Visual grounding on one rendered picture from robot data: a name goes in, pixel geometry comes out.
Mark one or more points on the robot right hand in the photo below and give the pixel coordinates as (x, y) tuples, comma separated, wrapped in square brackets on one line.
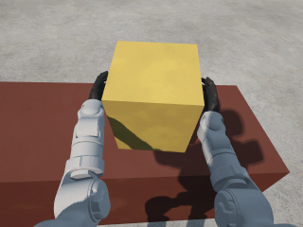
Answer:
[(211, 100)]

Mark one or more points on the carton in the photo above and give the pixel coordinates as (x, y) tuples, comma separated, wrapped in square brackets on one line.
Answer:
[(153, 96)]

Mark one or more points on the left robot upper arm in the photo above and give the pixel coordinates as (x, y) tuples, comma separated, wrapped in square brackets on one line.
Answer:
[(80, 204)]

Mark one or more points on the right robot upper arm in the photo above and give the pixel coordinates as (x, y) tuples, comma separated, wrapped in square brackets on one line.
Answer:
[(243, 207)]

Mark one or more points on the robot left hand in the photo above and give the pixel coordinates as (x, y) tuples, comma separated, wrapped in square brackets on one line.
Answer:
[(98, 86)]

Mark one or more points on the left robot forearm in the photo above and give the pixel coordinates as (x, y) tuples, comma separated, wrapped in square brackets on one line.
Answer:
[(87, 145)]

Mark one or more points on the pedestal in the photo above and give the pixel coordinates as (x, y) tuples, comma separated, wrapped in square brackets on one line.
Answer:
[(37, 122)]

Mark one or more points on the right robot forearm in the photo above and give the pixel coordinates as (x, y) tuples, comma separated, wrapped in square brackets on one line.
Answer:
[(224, 166)]

